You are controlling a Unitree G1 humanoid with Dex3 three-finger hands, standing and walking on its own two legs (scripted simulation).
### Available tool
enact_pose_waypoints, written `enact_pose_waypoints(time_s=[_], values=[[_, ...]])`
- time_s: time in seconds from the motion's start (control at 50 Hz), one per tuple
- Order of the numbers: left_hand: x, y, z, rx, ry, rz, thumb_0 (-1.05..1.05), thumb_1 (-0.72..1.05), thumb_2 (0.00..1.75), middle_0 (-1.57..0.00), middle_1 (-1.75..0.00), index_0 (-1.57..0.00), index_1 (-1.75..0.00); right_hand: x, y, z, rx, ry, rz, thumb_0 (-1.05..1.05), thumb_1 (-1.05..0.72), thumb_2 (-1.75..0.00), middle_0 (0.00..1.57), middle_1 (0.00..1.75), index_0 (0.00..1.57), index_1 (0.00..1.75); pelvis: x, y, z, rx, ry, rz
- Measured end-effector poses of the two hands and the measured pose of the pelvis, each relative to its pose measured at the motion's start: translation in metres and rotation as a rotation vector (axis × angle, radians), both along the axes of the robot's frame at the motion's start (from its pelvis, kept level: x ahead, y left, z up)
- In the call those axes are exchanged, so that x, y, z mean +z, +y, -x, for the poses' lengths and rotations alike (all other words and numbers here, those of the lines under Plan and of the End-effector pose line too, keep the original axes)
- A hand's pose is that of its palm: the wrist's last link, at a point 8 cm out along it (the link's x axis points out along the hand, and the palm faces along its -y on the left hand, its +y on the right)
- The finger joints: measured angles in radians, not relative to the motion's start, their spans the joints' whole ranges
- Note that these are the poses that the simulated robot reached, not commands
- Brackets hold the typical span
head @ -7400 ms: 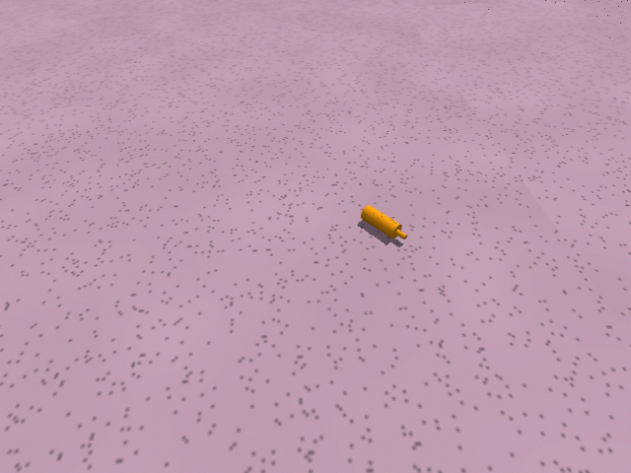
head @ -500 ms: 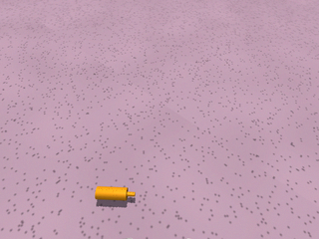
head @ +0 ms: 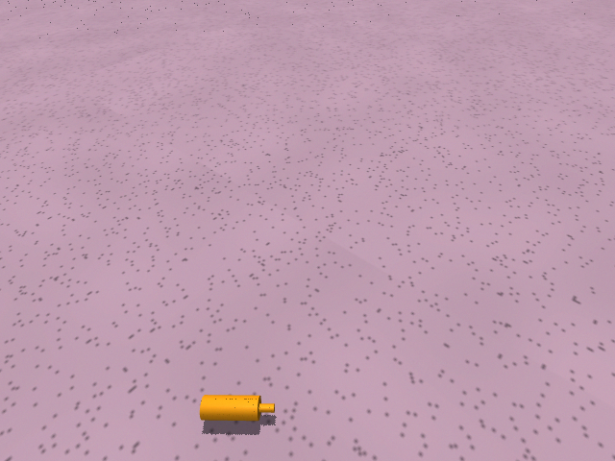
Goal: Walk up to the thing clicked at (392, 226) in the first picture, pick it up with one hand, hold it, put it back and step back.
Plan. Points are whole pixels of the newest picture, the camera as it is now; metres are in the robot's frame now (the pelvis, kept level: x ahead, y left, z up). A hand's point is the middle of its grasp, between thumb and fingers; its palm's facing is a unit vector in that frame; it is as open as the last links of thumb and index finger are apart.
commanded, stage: stand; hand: left
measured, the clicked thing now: (238, 407) +0.46 +0.26 -0.74
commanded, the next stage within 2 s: none
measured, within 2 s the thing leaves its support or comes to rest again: neither
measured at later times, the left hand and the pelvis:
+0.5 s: hand out of the picture +0.08 +0.24 -0.16, palm faces -0.02 -0.95 -0.32, open 7.3 cm; pelvis +0.01 +0.00 +0.00, yaw +0 degrees
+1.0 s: hand out of the picture +0.11 +0.25 -0.15, palm faces -0.02 -0.94 -0.34, open 7.3 cm; pelvis +0.03 +0.00 +0.00, yaw +0 degrees
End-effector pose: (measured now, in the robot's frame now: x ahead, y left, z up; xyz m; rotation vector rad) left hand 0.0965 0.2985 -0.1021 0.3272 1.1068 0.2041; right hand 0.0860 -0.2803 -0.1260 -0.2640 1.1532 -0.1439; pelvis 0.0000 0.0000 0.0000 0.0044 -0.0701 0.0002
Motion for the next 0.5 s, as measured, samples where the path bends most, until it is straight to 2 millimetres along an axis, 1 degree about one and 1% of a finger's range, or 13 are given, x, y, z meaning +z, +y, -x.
enact_pose_waypoints(time_s=[0.16, 0.26, 0.36, 0.5], values=[[-0.013, -0.006, 0.019, 0.017, 0.084, 0.026, 0.00, 0.91, 0.90, -0.21, -0.30, -0.21, -0.30, 0.002, -0.013, 0.022, -0.029, 0.081, 0.037, 0.00, -0.90, -0.90, 0.20, 0.29, 0.20, 0.30, 0.001, -0.002, -0.001, -0.004, 0.012, 0.001], [-0.018, -0.010, 0.027, 0.023, 0.123, 0.041, 0.00, 0.91, 0.90, -0.21, -0.30, -0.21, -0.30, 0.003, -0.017, 0.029, -0.037, 0.115, 0.050, 0.00, -0.91, -0.90, 0.20, 0.29, 0.20, 0.30, 0.002, -0.002, -0.002, -0.006, 0.019, 0.000], [-0.020, -0.012, 0.028, 0.023, 0.141, 0.043, 0.00, 0.91, 0.90, -0.21, -0.30, -0.21, -0.30, 0.002, -0.015, 0.025, -0.038, 0.120, 0.046, 0.00, -0.91, -0.90, 0.20, 0.29, 0.20, 0.30, 0.002, -0.002, -0.005, -0.006, 0.023, 0.001], [-0.017, -0.011, 0.020, 0.022, 0.131, 0.036, 0.00, 0.91, 0.90, -0.21, -0.30, -0.21, -0.30, 0.001, -0.009, 0.011, -0.027, 0.097, 0.033, 0.00, -0.91, -0.90, 0.20, 0.29, 0.20, 0.30, 0.002, -0.001, -0.010, -0.006, 0.028, 0.003]])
